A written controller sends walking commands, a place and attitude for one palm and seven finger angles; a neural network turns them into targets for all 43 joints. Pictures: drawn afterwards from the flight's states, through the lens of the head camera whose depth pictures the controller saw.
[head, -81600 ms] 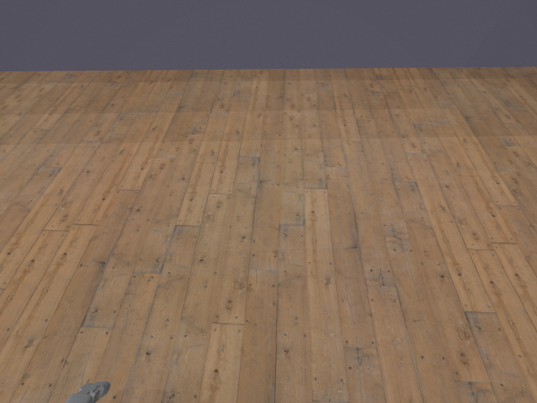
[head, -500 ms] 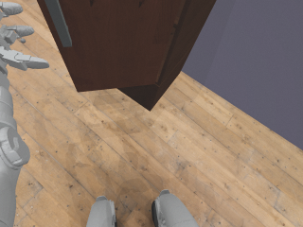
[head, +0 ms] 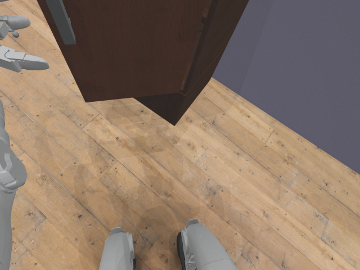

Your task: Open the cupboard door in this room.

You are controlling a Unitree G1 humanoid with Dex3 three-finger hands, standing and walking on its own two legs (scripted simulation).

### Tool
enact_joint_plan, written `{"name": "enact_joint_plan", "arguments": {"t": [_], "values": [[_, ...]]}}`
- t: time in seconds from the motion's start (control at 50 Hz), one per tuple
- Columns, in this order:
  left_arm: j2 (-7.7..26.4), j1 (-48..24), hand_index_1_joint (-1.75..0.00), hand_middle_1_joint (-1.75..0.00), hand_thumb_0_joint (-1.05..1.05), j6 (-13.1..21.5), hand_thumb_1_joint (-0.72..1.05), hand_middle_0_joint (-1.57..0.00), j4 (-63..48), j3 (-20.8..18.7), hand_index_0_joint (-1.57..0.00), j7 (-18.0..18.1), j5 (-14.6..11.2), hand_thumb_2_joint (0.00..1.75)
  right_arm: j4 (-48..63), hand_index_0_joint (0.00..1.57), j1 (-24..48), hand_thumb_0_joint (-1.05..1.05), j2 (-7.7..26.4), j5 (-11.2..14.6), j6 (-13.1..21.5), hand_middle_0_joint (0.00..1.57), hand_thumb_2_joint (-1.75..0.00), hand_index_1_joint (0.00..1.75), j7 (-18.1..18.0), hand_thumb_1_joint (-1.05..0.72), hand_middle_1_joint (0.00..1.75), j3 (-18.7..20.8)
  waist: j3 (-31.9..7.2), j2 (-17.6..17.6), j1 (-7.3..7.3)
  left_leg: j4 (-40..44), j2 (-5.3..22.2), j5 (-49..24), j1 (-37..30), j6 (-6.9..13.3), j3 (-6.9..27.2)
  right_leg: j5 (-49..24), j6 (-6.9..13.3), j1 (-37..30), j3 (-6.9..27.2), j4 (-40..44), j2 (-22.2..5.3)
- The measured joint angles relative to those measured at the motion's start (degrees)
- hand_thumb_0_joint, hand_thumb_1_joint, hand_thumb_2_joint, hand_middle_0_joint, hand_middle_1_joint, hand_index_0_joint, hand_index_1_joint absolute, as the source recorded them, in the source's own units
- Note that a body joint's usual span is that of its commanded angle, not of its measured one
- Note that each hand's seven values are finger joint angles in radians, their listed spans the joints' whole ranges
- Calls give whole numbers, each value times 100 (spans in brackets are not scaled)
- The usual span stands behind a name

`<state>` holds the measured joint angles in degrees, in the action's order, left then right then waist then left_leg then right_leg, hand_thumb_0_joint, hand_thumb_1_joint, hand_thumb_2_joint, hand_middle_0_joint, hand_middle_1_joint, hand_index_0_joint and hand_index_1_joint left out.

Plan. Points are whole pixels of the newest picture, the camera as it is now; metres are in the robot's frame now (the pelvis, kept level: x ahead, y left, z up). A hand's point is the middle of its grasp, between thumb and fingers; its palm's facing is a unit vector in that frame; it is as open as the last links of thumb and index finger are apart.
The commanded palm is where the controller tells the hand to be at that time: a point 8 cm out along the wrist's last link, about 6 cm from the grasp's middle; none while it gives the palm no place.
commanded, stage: slide the fingers in behind the handle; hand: left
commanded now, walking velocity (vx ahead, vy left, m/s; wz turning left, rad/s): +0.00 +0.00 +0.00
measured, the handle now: (57, 1) +0.63 +0.17 +0.10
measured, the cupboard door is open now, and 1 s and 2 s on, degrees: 47 47 47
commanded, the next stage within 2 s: close the thumb around the handle in 1.36 s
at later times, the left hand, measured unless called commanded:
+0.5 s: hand (37, 29) +0.57 +0.20 +0.09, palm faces +0.08 -1.00 +0.00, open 14.0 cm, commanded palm +0.55 +0.23 +0.08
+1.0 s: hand (64, 29) +0.57 +0.16 +0.09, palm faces +0.08 -1.00 -0.01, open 14.0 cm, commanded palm +0.55 +0.19 +0.08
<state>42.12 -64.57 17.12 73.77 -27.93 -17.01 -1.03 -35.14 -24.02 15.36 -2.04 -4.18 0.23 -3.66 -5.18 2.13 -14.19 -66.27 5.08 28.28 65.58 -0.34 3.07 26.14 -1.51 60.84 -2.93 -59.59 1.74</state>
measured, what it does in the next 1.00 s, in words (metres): stands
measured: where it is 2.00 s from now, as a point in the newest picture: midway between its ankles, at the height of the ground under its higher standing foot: outside the picture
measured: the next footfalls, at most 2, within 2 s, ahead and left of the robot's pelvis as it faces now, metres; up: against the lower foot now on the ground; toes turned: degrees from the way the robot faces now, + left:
none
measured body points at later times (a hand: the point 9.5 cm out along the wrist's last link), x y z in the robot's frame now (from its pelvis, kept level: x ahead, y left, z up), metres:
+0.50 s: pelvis +0.01 +0.01 +0.00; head +0.17 +0.03 +0.42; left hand +0.56 +0.26 +0.09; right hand -0.03 -0.24 -0.10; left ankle +0.01 +0.12 -0.65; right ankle +0.01 -0.14 -0.65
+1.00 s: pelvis +0.01 +0.00 +0.00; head +0.17 +0.02 +0.42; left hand +0.56 +0.21 +0.09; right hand -0.02 -0.26 -0.10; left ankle +0.01 +0.12 -0.65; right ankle +0.01 -0.14 -0.65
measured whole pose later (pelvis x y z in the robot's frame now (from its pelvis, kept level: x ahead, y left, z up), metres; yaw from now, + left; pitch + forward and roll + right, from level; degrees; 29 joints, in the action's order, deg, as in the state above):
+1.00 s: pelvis +0.01 +0.00 +0.00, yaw +1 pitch +27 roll -4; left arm 29.6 -63.9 20.4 71.4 -23.4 -4.3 0.7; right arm -35.9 -24.2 14.3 -3.9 -3.8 2.7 -2.1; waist -6.3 3.1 -13.8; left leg -65.0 4.3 28.3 63.6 -0.6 2.2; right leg 27.1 -1.3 59.8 -2.1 -60.1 1.0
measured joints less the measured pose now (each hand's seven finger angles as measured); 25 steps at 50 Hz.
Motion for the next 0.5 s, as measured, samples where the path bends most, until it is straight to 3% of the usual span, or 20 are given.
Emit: {"name": "enact_joint_plan", "arguments": {"t": [0.28, 0.5], "values": [[-328, -58, -120, -120, -1, -14, -50, -30, -103, 68, -30, 428, 96, 30, -13, 20, -52, 0, -94, -80, 25, 20, -90, 30, 104, -90, 30, -4, -17, 67, -45, 2, -32, 5, 25, 46, -66, -6, -47, 42, 65, -2, -34], [-662, 163, -120, -120, -1, 108, -50, -30, -271, 114, -30, 652, 73, 30, -20, 20, -127, 0, -153, -106, -2, 20, -90, 30, 186, -90, 30, 40, -91, 90, 22, 98, -32, 32, -157, 46, -128, 23, -49, -100, 121, 55, -39]]}}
